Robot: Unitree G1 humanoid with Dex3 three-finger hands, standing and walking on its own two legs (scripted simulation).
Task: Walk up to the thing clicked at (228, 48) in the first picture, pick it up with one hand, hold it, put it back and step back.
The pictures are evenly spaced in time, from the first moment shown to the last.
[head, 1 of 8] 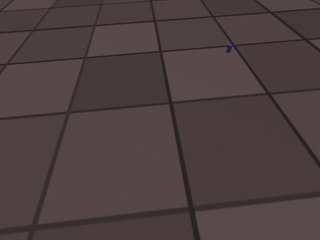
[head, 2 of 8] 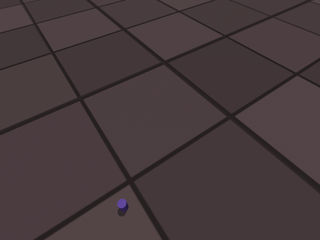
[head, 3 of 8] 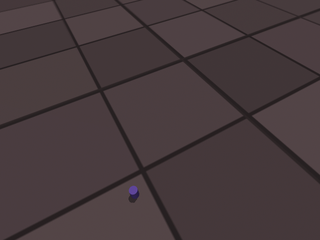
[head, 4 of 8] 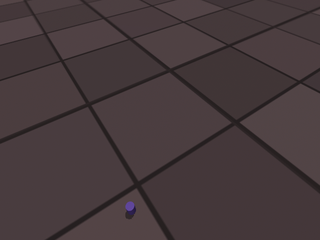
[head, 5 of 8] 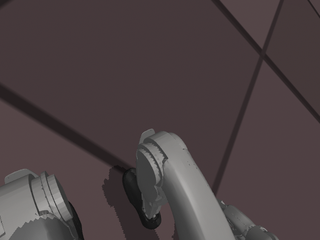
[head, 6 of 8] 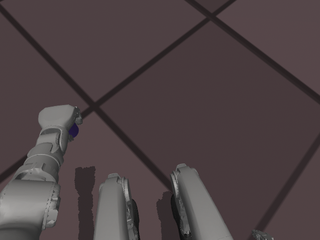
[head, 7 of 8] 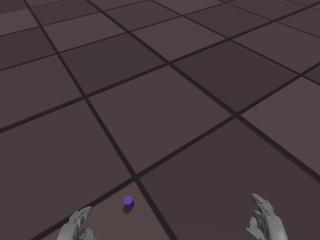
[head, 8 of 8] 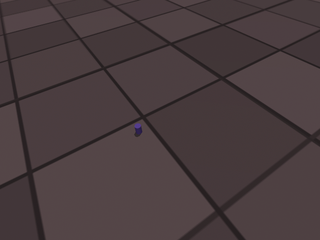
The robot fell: no
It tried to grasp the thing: yes
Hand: left
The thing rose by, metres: 0.68
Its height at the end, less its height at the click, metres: +0.00
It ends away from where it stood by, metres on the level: 0.00
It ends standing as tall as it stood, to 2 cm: yes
